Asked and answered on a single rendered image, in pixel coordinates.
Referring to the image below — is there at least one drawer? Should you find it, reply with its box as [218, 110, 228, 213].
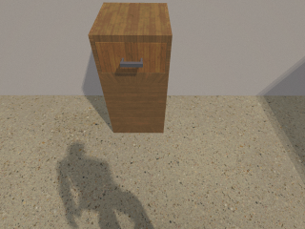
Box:
[95, 42, 167, 73]

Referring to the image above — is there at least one cabinet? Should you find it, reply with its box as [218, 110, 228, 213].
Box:
[88, 2, 173, 134]

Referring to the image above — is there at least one handle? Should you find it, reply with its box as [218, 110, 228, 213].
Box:
[120, 57, 143, 68]

